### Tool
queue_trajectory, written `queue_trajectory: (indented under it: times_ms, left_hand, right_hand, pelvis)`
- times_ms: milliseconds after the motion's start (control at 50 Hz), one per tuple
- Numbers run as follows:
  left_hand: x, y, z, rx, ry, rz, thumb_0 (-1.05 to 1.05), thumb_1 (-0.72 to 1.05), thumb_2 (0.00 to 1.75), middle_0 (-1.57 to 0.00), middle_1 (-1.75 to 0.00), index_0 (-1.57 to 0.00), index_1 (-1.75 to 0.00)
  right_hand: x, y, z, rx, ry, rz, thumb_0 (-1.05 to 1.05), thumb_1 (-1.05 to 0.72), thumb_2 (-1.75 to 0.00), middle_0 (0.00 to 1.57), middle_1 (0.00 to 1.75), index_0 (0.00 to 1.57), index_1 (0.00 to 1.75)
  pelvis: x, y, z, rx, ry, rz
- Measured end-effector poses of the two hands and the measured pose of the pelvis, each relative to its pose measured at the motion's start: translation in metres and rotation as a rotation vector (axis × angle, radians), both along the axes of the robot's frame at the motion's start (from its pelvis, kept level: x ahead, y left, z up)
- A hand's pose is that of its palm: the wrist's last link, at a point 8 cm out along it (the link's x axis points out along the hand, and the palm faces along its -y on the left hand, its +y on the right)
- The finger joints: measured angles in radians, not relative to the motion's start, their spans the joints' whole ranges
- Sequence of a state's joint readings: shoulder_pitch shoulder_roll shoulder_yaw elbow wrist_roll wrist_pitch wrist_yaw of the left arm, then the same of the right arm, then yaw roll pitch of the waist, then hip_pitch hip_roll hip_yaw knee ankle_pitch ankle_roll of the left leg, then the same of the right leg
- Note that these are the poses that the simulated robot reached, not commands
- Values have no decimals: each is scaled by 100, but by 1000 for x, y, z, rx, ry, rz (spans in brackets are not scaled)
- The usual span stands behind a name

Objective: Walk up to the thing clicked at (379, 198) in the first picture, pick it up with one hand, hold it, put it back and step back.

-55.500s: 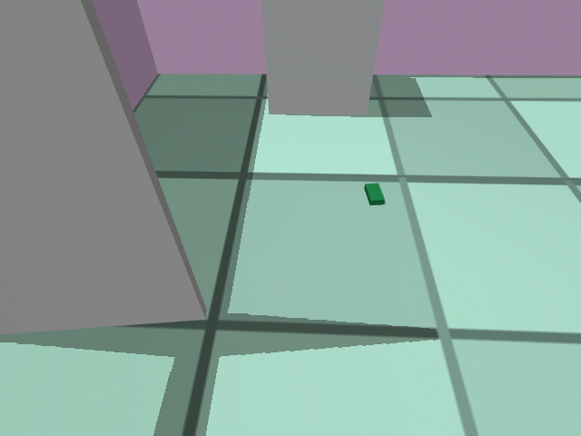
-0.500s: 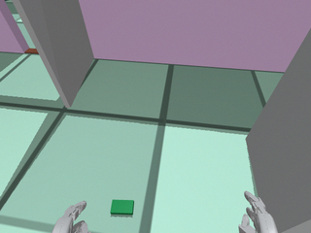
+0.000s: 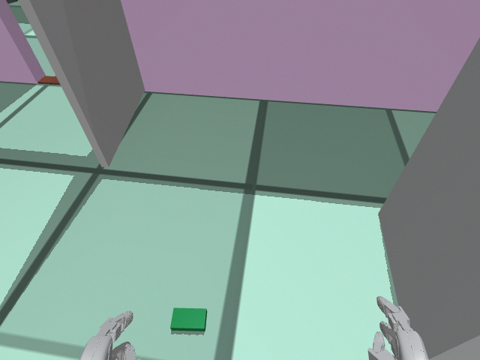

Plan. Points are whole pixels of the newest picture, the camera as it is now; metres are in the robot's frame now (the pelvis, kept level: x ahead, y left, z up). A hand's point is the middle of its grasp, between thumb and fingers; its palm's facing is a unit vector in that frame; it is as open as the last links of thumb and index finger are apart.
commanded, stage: home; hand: left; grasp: from above
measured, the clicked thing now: (189, 319) +0.43 +0.21 -0.70
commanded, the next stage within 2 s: stand in 0.16 s
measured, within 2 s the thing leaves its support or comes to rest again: neither
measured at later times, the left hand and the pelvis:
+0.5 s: hand out of the picture +0.12 +0.23 -0.10, palm faces +0.02 -0.94 -0.35, open 7.4 cm; pelvis -0.01 +0.00 +0.02, yaw +0 degrees
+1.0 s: hand out of the picture +0.02 +0.24 -0.10, palm faces +0.04 -0.94 -0.33, open 7.4 cm; pelvis -0.02 +0.01 +0.06, yaw +1 degrees
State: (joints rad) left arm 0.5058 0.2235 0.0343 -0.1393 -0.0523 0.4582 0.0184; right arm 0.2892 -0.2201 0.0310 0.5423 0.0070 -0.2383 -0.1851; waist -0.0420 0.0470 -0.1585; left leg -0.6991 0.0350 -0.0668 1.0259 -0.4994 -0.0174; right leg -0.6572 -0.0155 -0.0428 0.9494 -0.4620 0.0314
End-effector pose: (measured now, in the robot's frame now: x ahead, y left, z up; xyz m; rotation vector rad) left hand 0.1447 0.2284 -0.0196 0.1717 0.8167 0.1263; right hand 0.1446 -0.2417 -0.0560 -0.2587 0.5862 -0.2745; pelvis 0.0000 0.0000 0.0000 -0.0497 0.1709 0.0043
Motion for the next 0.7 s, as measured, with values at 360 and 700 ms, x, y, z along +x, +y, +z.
queue_trajectory:
  times_ms: [360,700]
  left_hand:
    - [1,20,-24,107,-19,-37,1,90,90,-21,-29,-21,-30]
    - [-97,60,-57,117,337,90,1,90,90,-20,-30,-21,-30]
  right_hand:
    - [-9,-6,-18,-51,264,158,1,-90,-90,20,30,21,30]
    - [-75,-31,-15,17,553,12,1,-90,-90,20,30,20,30]
  pelvis:
    - [-10,1,10,32,-103,1]
    - [-9,8,41,41,-212,4]
